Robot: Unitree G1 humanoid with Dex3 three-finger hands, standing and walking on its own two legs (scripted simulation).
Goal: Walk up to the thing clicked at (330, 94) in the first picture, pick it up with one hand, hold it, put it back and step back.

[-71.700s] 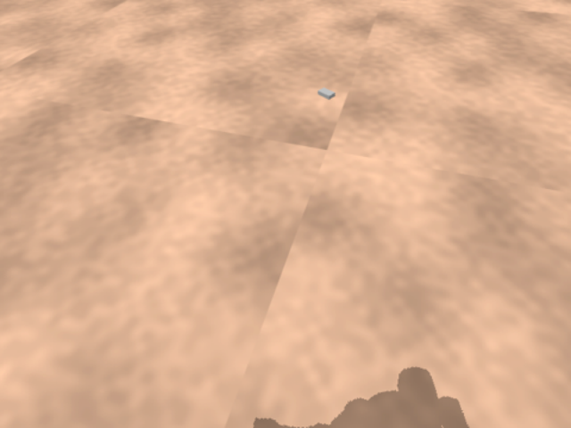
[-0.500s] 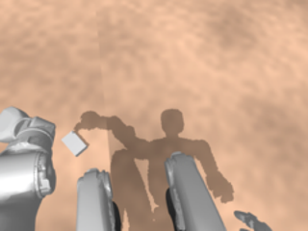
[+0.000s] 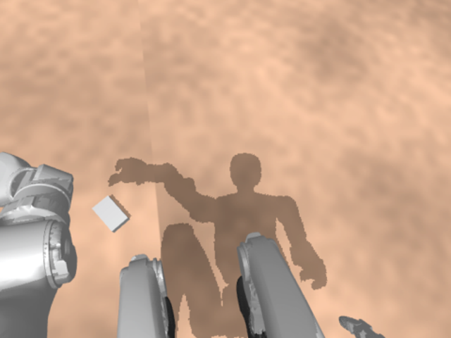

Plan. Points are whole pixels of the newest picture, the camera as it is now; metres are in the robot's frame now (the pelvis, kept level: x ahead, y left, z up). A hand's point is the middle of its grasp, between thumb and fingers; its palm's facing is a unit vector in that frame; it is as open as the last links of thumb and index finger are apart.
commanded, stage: go down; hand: left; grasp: from above
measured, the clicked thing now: (111, 213) +0.48 +0.28 -0.50
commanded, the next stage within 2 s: none
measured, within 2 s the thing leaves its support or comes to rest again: neither
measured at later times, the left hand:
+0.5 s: hand (22, 180) +0.45 +0.30 -0.07, palm faces -0.12 -0.39 -0.91, open 12.1 cm
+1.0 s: hand (14, 172) +0.47 +0.31 -0.07, palm faces -0.08 -0.40 -0.91, open 13.1 cm
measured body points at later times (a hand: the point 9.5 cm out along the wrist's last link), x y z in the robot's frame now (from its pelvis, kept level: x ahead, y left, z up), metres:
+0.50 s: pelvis +0.02 +0.01 +0.03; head +0.21 +0.03 +0.43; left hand +0.46 +0.32 -0.02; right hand +0.07 -0.26 -0.10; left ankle +0.07 +0.15 -0.48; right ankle +0.08 -0.12 -0.48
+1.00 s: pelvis +0.01 +0.01 +0.02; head +0.22 +0.03 +0.42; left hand +0.47 +0.33 -0.02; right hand +0.05 -0.26 -0.11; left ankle +0.07 +0.15 -0.48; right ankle +0.08 -0.12 -0.48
